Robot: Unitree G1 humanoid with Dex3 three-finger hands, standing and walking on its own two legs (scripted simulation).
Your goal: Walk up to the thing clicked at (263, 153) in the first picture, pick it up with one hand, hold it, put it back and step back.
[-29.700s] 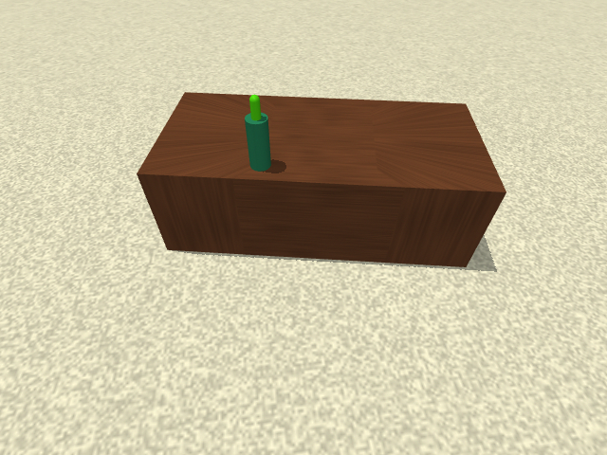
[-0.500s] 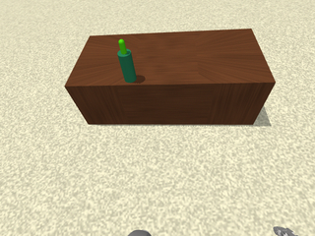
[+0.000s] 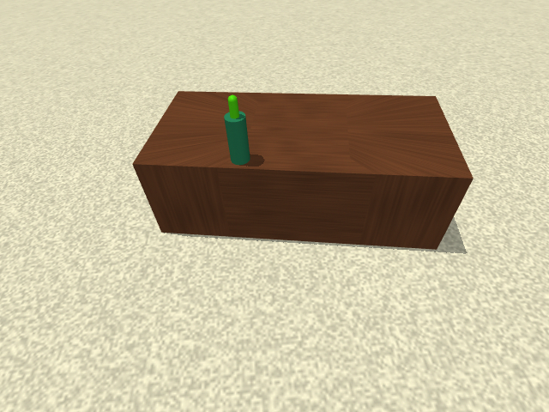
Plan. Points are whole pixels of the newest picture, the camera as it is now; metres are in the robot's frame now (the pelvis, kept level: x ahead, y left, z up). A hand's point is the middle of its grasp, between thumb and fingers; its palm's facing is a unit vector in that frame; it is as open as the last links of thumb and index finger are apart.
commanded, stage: step back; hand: left
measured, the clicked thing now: (236, 129) +1.10 +0.19 -0.21
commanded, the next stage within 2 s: stand in 0.92 s
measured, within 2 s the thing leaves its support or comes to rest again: neither
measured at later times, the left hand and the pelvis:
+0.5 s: hand out of the picture +0.15 +0.31 -0.15, palm faces -0.01 -0.93 -0.38, open 7.4 cm; pelvis +0.06 +0.04 +0.00, yaw +0 degrees
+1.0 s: hand out of the picture +0.16 +0.29 -0.14, palm faces -0.07 -0.94 -0.35, open 7.4 cm; pelvis +0.06 +0.04 +0.01, yaw -2 degrees
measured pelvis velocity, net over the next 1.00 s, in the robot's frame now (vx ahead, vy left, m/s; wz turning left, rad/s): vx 0.06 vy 0.04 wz -0.04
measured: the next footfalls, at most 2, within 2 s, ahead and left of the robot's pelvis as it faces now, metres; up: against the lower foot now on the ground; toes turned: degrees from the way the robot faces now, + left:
left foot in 0.24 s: +0.11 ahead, +0.18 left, +0.00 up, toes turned +2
